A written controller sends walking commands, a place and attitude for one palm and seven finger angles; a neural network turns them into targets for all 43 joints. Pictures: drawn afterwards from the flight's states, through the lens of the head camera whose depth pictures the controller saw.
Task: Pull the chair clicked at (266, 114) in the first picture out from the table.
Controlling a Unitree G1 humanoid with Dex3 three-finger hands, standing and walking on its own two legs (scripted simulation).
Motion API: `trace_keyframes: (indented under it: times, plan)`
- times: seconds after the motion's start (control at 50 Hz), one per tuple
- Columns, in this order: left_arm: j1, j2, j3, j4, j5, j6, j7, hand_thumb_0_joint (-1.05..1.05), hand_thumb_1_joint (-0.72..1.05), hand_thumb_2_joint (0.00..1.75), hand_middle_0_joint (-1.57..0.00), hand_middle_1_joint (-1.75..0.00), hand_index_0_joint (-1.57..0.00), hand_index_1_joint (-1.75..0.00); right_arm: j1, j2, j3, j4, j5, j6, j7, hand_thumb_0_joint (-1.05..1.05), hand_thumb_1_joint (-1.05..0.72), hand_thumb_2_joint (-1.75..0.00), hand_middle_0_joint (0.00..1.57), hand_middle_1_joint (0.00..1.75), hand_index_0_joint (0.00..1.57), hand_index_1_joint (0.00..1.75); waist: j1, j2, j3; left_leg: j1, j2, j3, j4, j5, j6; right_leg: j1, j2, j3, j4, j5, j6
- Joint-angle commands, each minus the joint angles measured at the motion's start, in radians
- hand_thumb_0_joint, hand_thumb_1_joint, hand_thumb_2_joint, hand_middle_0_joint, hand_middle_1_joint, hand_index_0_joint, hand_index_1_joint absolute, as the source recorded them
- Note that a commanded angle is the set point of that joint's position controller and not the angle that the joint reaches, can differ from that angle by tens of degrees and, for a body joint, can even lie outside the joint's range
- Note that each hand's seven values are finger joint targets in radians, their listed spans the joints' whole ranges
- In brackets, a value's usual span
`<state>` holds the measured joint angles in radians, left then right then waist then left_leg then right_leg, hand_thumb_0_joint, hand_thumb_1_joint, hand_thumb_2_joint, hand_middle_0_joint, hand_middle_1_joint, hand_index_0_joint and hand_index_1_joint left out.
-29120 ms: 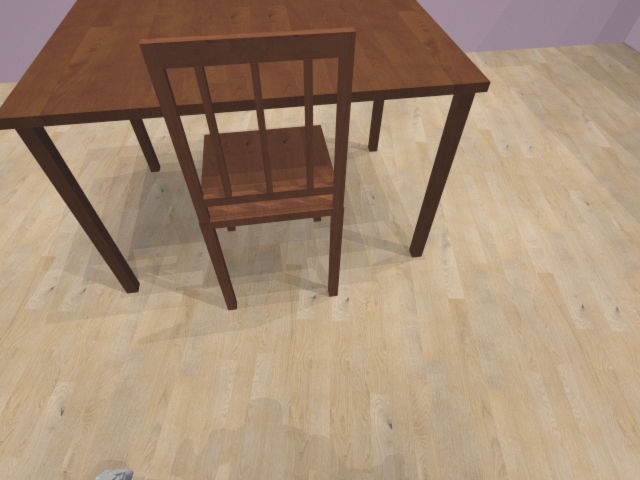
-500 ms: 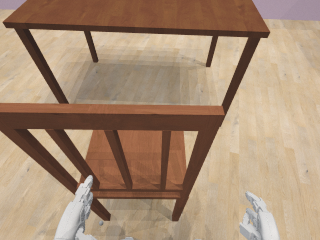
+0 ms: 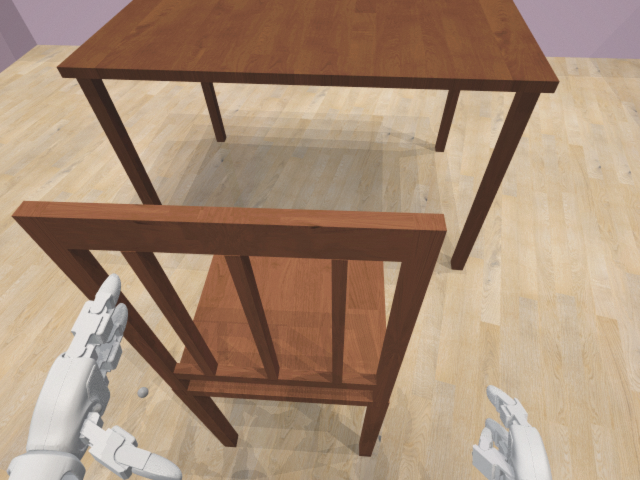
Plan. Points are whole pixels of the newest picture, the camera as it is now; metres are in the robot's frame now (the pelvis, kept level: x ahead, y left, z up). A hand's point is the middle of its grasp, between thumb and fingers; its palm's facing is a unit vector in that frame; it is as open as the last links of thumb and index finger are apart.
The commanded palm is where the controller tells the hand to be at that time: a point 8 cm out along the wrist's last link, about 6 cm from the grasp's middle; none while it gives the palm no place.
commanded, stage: draw the hand back to the body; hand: left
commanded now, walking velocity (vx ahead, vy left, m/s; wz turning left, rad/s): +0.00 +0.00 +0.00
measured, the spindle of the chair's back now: (259, 326) +0.32 +0.11 +0.00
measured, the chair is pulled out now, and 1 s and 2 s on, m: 0.53 0.53 0.53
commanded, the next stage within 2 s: step back with the hand held close in 1.02 s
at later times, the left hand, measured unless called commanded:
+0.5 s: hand (45, 318) +0.22 +0.26 +0.18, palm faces +0.41 -0.79 -0.46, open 11.4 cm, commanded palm +0.17 +0.30 +0.20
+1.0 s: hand (25, 294) +0.23 +0.26 +0.20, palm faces +0.44 -0.76 -0.47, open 7.5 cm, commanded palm +0.18 +0.31 +0.22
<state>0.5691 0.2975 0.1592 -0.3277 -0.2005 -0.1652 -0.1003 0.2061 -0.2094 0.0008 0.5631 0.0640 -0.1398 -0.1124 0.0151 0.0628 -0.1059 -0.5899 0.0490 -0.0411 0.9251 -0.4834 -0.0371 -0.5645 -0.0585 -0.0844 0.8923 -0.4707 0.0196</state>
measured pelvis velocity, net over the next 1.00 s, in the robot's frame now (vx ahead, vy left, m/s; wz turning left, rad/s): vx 0.03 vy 0.00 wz -0.01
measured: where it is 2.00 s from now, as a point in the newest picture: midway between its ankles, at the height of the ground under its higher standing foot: outside the picture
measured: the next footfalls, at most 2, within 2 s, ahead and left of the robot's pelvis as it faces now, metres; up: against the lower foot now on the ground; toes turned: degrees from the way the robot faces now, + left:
none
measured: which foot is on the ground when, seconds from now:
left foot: down 0.00-1.00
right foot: down 0.00-1.00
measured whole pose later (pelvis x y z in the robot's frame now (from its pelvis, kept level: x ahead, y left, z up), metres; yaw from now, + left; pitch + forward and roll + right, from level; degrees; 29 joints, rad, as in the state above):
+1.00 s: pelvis +0.03 +0.00 +0.05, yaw -1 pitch -1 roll -1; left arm 0.50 0.37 0.35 -0.46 -0.05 -0.03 0.15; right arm 0.16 -0.24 -0.01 0.66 0.03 -0.08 -0.08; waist 0.06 0.08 0.03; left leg -0.13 0.05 0.00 0.49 -0.34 -0.03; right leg -0.11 -0.04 -0.07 0.45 -0.31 0.03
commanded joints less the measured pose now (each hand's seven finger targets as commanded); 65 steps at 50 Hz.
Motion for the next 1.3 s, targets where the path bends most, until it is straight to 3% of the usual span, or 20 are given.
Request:
trace_keyframes:
  times: [0.0, 0.12, 0.16, 0.26, 0.34, 0.44, 0.56, 0.62, 0.68, 0.76, 0.82, 0.88, 1.06, 1.1, 1.12, 1.14, 1.16, 1.18, 1.22, 1.28]
  plan:
    - [0.048, 0.111, 0.066, -0.219, 0.111, 0.068, 0.192, 0.0, -0.22, 0.36, -0.04, -0.07, -0.04, -0.07, -0.091, -0.093, -0.031, -0.176, -0.011, -0.013, -0.017, 0.0, -0.9, -0.9, 0.2, 0.3, 0.2, 0.3, 0.018, -0.017, -0.034, 0.155, -0.001, 0.017, -0.216, 0.249, 0.04, 0.172, -0.022, 0.015, -0.249, 0.253, -0.04]
    - [-0.026, 0.17, 0.092, -0.265, 0.146, 0.095, 0.258, 0.0, -0.01, 0.46, -0.07, -0.11, -0.07, -0.11, -0.113, -0.113, -0.024, -0.151, -0.02, 0.003, -0.021, 0.0, -0.9, -0.9, 0.2, 0.3, 0.2, 0.3, 0.019, -0.028, 0.011, 0.274, 0.003, 0.018, -0.302, 0.288, 0.048, 0.255, -0.02, 0.005, -0.341, 0.303, -0.038]
    - [-0.056, 0.212, 0.135, -0.281, 0.152, 0.096, 0.272, 0.0, 0.07, 0.5, -0.08, -0.13, -0.08, -0.13, -0.121, -0.118, -0.023, -0.136, -0.023, -0.002, -0.023, 0.0, -0.9, -0.9, 0.2, 0.3, 0.2, 0.3, 0.025, -0.005, 0.009, 0.299, 0.001, 0.014, -0.331, 0.307, 0.045, 0.295, -0.017, 0.002, -0.361, 0.316, -0.042]
    - [-0.082, 0.232, 0.187, -0.301, 0.156, 0.088, 0.285, 0.0, 0.25, 0.58, -0.11, -0.16, -0.11, -0.16, -0.134, -0.115, -0.019, -0.111, -0.028, -0.015, -0.014, 0.0, -0.9, -0.9, 0.2, 0.3, 0.2, 0.3, 0.035, 0.046, 0.009, 0.369, -0.003, 0.015, -0.382, 0.371, 0.043, 0.363, -0.014, 0.002, -0.393, 0.387, -0.047]
    - [-0.076, 0.209, 0.193, -0.31, 0.155, 0.08, 0.284, 0.0, 0.39, 0.65, -0.13, -0.19, -0.13, -0.19, -0.139, -0.113, -0.021, -0.101, -0.033, -0.018, -0.001, 0.0, -0.9, -0.9, 0.2, 0.3, 0.2, 0.3, 0.038, 0.03, 0.01, 0.422, 0.006, 0.02, -0.413, 0.444, 0.042, 0.392, -0.012, -0.003, -0.403, 0.446, -0.042]
    - [-0.087, 0.235, 0.261, -0.282, 0.15, 0.077, 0.281, 0.0, 0.57, 0.74, -0.16, -0.23, -0.16, -0.23, -0.151, -0.116, -0.03, -0.086, -0.035, -0.001, 0.008, 0.0, -0.9, -0.9, 0.2, 0.3, 0.2, 0.3, 0.043, -0.051, 0.016, 0.437, 0.011, 0.031, -0.433, 0.495, 0.046, 0.439, -0.01, 0.0, -0.424, 0.532, -0.038]
    - [-0.155, 0.286, 0.334, -0.333, 0.148, 0.066, 0.281, 0.0, 0.79, 0.85, -0.19, -0.28, -0.19, -0.28, -0.155, -0.116, -0.03, -0.071, -0.037, 0.003, 0.018, 0.0, -0.9, -0.9, 0.2, 0.3, 0.2, 0.3, 0.048, 0.045, -0.001, 0.473, 0.011, 0.034, -0.446, 0.579, 0.042, 0.482, -0.011, 0.006, -0.439, 0.594, -0.044]
    - [-0.173, 0.304, 0.366, -0.346, 0.145, 0.062, 0.285, 0.0, 0.9, 0.9, -0.2, -0.3, -0.2, -0.3, -0.15, -0.119, -0.035, -0.069, -0.038, 0.001, 0.022, 0.0, -0.9, -0.9, 0.2, 0.3, 0.2, 0.3, 0.051, 0.024, -0.025, 0.506, 0.018, 0.037, -0.449, 0.636, 0.044, 0.495, -0.012, 0.001, -0.439, 0.629, -0.039]
    - [-0.114, 0.218, 0.31, -0.238, 0.144, 0.08, 0.271, 0.0, 0.9, 0.9, -0.2, -0.3, -0.2, -0.3, -0.153, -0.115, -0.039, -0.055, -0.036, 0.015, 0.03, 0.0, -0.9, -0.9, 0.2, 0.3, 0.2, 0.3, 0.043, -0.025, 0.026, 0.488, 0.022, 0.046, -0.452, 0.639, 0.043, 0.486, -0.012, -0.005, -0.451, 0.647, -0.036]
    - [-0.128, 0.241, 0.321, -0.246, 0.145, 0.077, 0.267, 0.0, 0.9, 0.9, -0.2, -0.3, -0.2, -0.3, -0.169, -0.128, -0.049, -0.058, -0.035, 0.03, 0.032, 0.0, -0.9, -0.9, 0.2, 0.3, 0.2, 0.3, 0.046, -0.018, 0.021, 0.48, 0.021, 0.046, -0.464, 0.608, 0.046, 0.496, -0.014, -0.002, -0.456, 0.626, -0.037]
    - [-0.134, 0.277, 0.342, -0.305, 0.147, 0.065, 0.269, 0.0, 0.9, 0.9, -0.2, -0.3, -0.2, -0.3, -0.167, -0.125, -0.05, -0.066, -0.037, 0.026, 0.03, 0.0, -0.9, -0.9, 0.2, 0.3, 0.2, 0.3, 0.055, -0.017, -0.035, 0.507, 0.021, 0.048, -0.459, 0.632, 0.05, 0.516, -0.017, 0.001, -0.451, 0.649, -0.036]
    - [-0.154, 0.302, 0.354, -0.376, 0.153, 0.058, 0.275, 0.0, 0.9, 0.9, -0.2, -0.3, -0.2, -0.3, -0.168, -0.118, -0.041, -0.067, -0.037, 0.006, 0.029, 0.0, -0.9, -0.9, 0.2, 0.3, 0.2, 0.3, 0.057, 0.063, -0.046, 0.514, 0.018, 0.043, -0.46, 0.642, 0.046, 0.519, -0.02, 0.003, -0.454, 0.632, -0.042]
    - [-0.143, 0.251, 0.33, -0.259, 0.146, 0.075, 0.272, 0.0, 0.9, 0.9, -0.2, -0.3, -0.2, -0.3, -0.175, -0.123, -0.042, -0.048, -0.031, 0.011, 0.024, 0.0, -0.9, -0.9, 0.2, 0.3, 0.2, 0.3, 0.045, 0.013, 0.06, 0.463, 0.022, 0.043, -0.481, 0.525, 0.04, 0.465, -0.01, 0.0, -0.481, 0.528, -0.044]
    - [-0.148, 0.251, 0.325, -0.244, 0.144, 0.07, 0.27, 0.0, 0.9, 0.9, -0.2, -0.3, -0.2, -0.3, -0.173, -0.129, -0.044, -0.05, -0.031, 0.015, 0.022, 0.0, -0.9, -0.9, 0.2, 0.3, 0.2, 0.3, 0.045, -0.037, 0.052, 0.463, 0.023, 0.041, -0.483, 0.497, 0.044, 0.462, -0.012, -0.001, -0.479, 0.508, -0.04]
    - [-0.144, 0.188, 0.244, -0.298, 0.148, 0.061, 0.258, 0.0, 0.9, 0.9, -0.2, -0.3, -0.2, -0.3, -0.184, -0.126, -0.037, -0.068, -0.035, 0.008, 0.025, 0.0, -0.9, -0.9, 0.2, 0.3, 0.2, 0.3, 0.042, -0.024, 0.048, 0.469, 0.02, 0.041, -0.483, 0.492, 0.047, 0.457, -0.015, 0.001, -0.479, 0.503, -0.038]
    - [-0.297, 0.37, 0.421, -0.394, 0.133, 0.013, 0.257, 0.0, 0.9, 0.9, -0.2, -0.3, -0.2, -0.3, -0.139, -0.147, -0.051, -0.091, -0.027, 0.033, 0.021, 0.0, -0.9, -0.9, 0.2, 0.3, 0.2, 0.3, 0.006, -0.01, 0.129, 0.431, 0.045, 0.03, -0.453, 0.489, 0.065, 0.379, -0.057, 0.113, -0.535, 0.628, -0.047]
    - [-0.314, 0.372, 0.424, -0.373, 0.142, -0.004, 0.25, 0.0, 0.9, 0.9, -0.2, -0.3, -0.2, -0.3, -0.129, -0.132, -0.046, -0.073, -0.029, 0.041, 0.02, 0.0, -0.9, -0.9, 0.2, 0.3, 0.2, 0.3, -0.002, 0.006, 0.112, 0.423, 0.037, 0.021, -0.446, 0.475, 0.06, 0.409, -0.078, 0.114, -0.53, 0.684, -0.058]
    - [-0.204, 0.3, 0.376, -0.299, 0.145, 0.004, 0.247, 0.0, 0.9, 0.9, -0.2, -0.3, -0.2, -0.3, -0.141, -0.128, -0.051, -0.07, -0.033, 0.046, 0.019, 0.0, -0.9, -0.9, 0.2, 0.3, 0.2, 0.3, -0.003, -0.013, 0.098, 0.436, 0.039, 0.023, -0.447, 0.511, 0.059, 0.42, -0.084, 0.106, -0.515, 0.708, -0.057]
    - [-0.091, 0.241, 0.339, -0.276, 0.148, 0.013, 0.24, 0.0, 0.9, 0.9, -0.2, -0.3, -0.2, -0.3, -0.142, -0.134, -0.054, -0.091, -0.039, 0.069, 0.024, 0.0, -0.9, -0.9, 0.2, 0.3, 0.2, 0.3, 0.002, -0.009, 0.034, 0.459, 0.052, 0.021, -0.453, 0.611, 0.058, 0.447, -0.077, 0.084, -0.482, 0.714, -0.047]
    - [0.011, 0.245, 0.361, -0.292, 0.149, 0.008, 0.246, 0.0, 0.9, 0.9, -0.2, -0.3, -0.2, -0.3, -0.152, -0.123, -0.06, -0.11, -0.037, 0.097, 0.023, 0.0, -0.9, -0.9, 0.2, 0.3, 0.2, 0.3, 0.007, 0.023, -0.042, 0.483, 0.077, 0.009, -0.467, 0.723, 0.064, 0.465, -0.065, 0.057, -0.451, 0.649, -0.034]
